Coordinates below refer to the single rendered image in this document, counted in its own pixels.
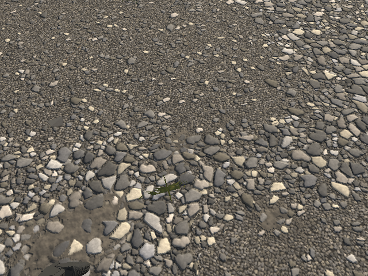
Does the robot left hand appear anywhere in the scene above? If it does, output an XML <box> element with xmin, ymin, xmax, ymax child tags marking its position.
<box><xmin>38</xmin><ymin>261</ymin><xmax>90</xmax><ymax>276</ymax></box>

